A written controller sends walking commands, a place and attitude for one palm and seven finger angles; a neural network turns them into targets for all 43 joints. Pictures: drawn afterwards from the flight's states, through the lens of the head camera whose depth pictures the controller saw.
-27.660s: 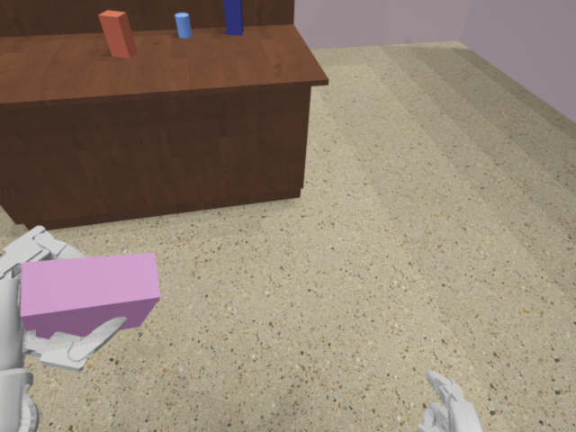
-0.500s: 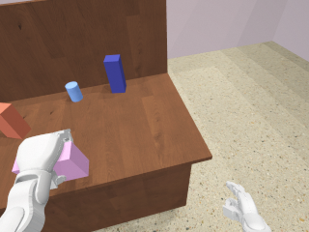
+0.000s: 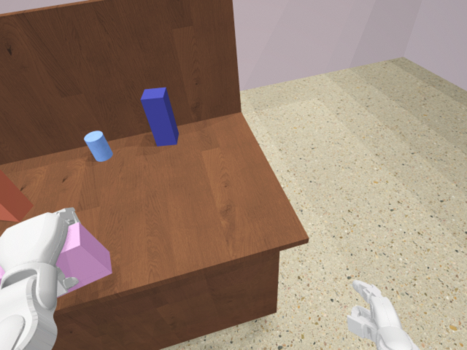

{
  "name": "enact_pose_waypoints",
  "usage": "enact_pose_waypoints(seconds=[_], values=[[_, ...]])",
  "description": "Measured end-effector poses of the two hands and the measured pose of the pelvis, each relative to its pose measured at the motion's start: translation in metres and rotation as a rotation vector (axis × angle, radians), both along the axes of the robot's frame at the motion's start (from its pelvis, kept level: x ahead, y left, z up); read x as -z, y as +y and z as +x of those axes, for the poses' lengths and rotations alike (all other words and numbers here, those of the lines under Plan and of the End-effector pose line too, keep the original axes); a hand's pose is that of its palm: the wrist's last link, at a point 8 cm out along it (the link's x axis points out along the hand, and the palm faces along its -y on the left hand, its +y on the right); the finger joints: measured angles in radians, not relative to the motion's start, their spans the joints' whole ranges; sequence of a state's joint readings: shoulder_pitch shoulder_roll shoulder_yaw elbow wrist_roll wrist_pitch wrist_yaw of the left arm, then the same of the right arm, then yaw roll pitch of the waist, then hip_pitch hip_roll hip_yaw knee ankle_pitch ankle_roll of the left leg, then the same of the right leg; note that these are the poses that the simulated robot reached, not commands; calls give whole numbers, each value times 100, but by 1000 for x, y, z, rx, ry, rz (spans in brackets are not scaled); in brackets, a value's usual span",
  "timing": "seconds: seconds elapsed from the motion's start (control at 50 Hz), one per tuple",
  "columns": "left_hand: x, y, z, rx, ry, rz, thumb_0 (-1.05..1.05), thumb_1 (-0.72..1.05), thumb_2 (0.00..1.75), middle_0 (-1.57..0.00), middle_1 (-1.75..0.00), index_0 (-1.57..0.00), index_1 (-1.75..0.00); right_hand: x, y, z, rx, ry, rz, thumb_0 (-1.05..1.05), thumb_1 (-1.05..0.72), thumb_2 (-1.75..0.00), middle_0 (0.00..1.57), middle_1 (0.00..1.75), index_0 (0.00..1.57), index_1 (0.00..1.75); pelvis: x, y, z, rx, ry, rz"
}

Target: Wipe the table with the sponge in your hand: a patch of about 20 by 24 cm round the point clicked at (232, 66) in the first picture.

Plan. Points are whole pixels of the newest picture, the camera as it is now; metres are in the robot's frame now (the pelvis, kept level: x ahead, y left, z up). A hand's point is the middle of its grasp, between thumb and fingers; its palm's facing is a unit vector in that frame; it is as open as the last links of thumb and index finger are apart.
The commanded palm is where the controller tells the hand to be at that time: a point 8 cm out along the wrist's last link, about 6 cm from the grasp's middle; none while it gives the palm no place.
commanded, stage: move the sponge above the wiping area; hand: left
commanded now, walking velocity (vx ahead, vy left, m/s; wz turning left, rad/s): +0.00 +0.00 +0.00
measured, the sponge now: (64, 269) +0.21 +0.33 +0.05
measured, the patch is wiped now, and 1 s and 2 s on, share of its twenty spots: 0.00 0.00 0.00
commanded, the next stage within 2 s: none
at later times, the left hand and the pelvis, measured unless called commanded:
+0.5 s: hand (88, 257) +0.23 +0.31 +0.05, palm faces -0.10 -0.13 -0.99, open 9.2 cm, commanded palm +0.22 +0.29 +0.13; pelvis +0.00 +0.01 +0.00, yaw +0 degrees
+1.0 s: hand (123, 247) +0.27 +0.27 +0.02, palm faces -0.17 -0.13 -0.98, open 9.2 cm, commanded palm +0.26 +0.28 +0.11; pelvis +0.00 +0.01 +0.00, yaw +1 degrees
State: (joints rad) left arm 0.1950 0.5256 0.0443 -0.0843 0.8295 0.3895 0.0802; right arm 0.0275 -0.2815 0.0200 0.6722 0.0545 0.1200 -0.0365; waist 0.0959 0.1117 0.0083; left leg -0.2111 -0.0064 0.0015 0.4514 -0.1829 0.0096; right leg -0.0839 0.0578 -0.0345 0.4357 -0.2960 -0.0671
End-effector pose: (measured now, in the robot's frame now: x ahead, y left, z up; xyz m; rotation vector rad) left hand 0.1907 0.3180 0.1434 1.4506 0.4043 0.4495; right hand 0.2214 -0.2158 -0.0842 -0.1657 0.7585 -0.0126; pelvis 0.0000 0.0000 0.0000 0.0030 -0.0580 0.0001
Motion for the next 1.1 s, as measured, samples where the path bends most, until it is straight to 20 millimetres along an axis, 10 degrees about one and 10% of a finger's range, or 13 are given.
enact_pose_waypoints(seconds=[0.12, 0.22, 0.42, 0.54, 0.64, 0.86, 0.98, 1.1], values=[[35, -27, 10, 127, 154, -85, 0, -43, 105, -82, -141, -82, -142, 0, -6, 1, 5, -24, -41, 1, -90, -90, 20, 30, 20, 30, 1, 0, -3, -11, 10, -2], [28, -53, 27, 319, 68, -14, 0, -43, 104, -83, -141, -83, -141, 0, -6, -4, 12, -19, -58, 1, -90, -90, 19, 30, 20, 30, 1, -1, -2, 3, 21, -2], [11, -5, 36, 3, 2, 5, 1, -42, 104, -83, -141, -82, -142, 10, -8, -17, 60, 41, 16, 1, -90, -90, 20, 30, 20, 30, 1, 2, 2, 8, 29, 4], [51, -30, 32, 130, 180, -95, 0, -42, 104, -83, -142, -82, -142, 8, -8, -14, 47, 20, -23, 1, -90, -90, 20, 30, 20, 30, 2, 7, -1, -9, 30, -1], [48, -58, 40, 336, 82, -34, 0, -43, 104, -83, -141, -83, -142, 7, -2, -14, 29, 16, -53, 1, -90, -90, 19, 30, 20, 30, 3, 8, -2, -4, 37, -3], [29, -11, 66, 3, 42, 14, 1, -42, 104, -83, -142, -83, -142, 15, 6, -24, 60, 75, 26, 1, -90, -90, 20, 30, 20, 30, 3, 9, -3, -7, 47, 0], [65, -42, 72, 178, 204, -80, 0, -42, 104, -83, -142, -83, -142, 14, 0, -27, 65, 67, -11, 1, -90, -90, 20, 30, 20, 30, 3, 11, -2, -14, 50, -5], [53, -66, 81, 355, 46, -4, 0, -43, 104, -83, -141, -83, -142, 18, -7, -35, 77, 93, -40, 1, -90, -90, 20, 30, 20, 30, 5, 11, 1, 3, 63, -3]])
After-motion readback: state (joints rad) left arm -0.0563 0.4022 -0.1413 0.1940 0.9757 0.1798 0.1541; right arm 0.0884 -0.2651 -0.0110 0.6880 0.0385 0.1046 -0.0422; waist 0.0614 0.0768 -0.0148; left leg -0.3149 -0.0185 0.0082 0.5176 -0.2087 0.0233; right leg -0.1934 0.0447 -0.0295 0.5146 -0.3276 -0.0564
